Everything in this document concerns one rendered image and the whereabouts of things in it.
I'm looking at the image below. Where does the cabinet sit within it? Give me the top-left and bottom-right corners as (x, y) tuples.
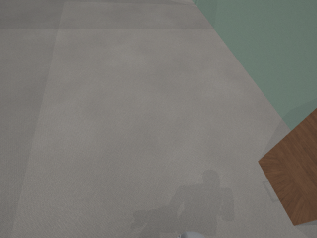
(258, 108), (317, 226)

